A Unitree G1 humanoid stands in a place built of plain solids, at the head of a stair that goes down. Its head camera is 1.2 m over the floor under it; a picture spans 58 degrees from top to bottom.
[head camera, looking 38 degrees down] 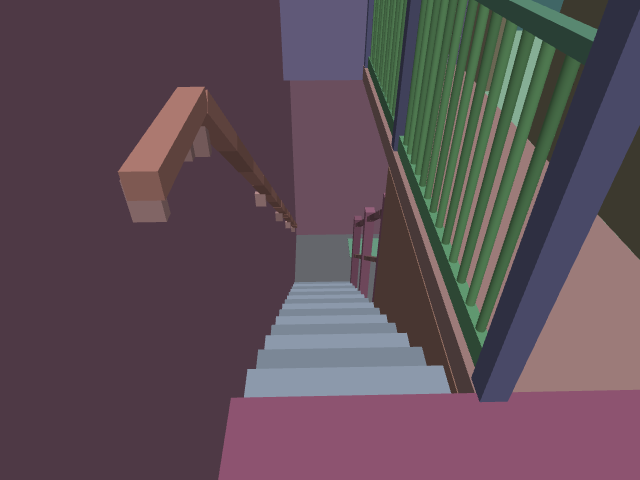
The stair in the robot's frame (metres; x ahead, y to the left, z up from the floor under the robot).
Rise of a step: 0.20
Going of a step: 0.25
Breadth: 0.75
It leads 1 degrees to the left of straight ahead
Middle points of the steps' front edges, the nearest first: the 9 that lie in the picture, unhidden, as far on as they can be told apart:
0.76 -0.10 0.00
1.00 -0.10 -0.20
1.25 -0.09 -0.40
1.50 -0.09 -0.60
1.74 -0.08 -0.80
1.99 -0.08 -1.00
2.24 -0.07 -1.20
2.48 -0.07 -1.40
2.73 -0.06 -1.60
